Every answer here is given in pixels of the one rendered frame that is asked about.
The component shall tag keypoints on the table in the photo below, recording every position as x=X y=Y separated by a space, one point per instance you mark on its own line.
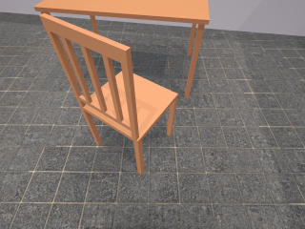
x=180 y=11

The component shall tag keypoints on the chair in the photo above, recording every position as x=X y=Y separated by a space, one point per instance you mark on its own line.
x=128 y=103

